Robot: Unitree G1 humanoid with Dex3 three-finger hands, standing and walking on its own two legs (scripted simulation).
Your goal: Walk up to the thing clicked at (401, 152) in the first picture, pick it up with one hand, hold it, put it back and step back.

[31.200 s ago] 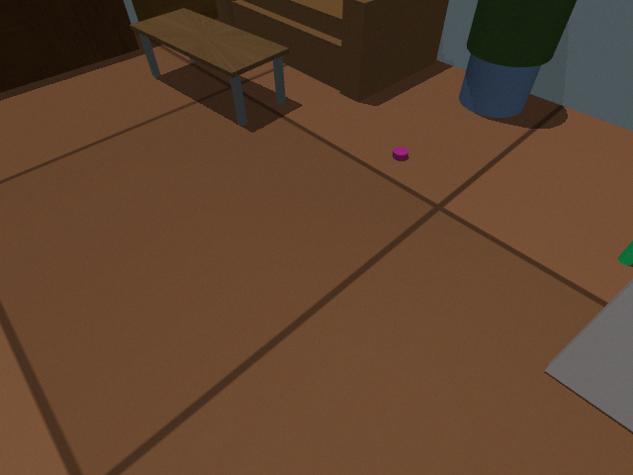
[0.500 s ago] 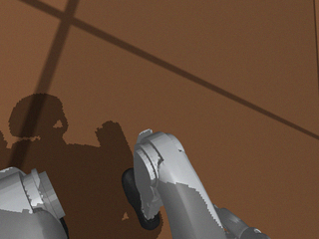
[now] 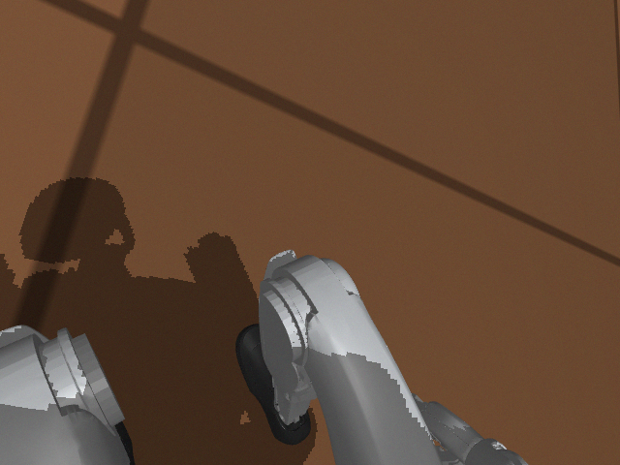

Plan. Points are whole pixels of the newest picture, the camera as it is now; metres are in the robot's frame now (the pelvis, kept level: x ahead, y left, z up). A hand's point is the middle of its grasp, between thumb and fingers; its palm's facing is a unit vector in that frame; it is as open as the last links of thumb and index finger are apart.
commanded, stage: withdraw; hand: left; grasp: from above
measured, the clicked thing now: out of the picture +0.43 +0.37 -0.28
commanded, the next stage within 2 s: home in 0.94 s
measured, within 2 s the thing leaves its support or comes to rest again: neither
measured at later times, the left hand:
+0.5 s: hand out of the picture +0.43 +0.39 -0.12, palm faces -0.34 -0.10 -0.94, open 14.1 cm
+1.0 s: hand out of the picture +0.41 +0.38 -0.14, palm faces -0.46 -0.13 -0.88, open 14.0 cm
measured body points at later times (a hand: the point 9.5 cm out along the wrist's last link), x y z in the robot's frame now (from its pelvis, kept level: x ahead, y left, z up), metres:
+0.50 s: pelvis +0.00 +0.00 +0.02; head +0.22 +0.11 +0.40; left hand +0.44 +0.39 -0.07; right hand +0.13 -0.24 -0.07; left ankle +0.07 +0.13 -0.27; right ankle +0.11 -0.11 -0.27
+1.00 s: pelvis -0.01 -0.01 +0.02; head +0.22 +0.11 +0.39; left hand +0.43 +0.38 -0.09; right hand +0.06 -0.27 -0.06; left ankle +0.07 +0.13 -0.27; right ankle +0.11 -0.11 -0.27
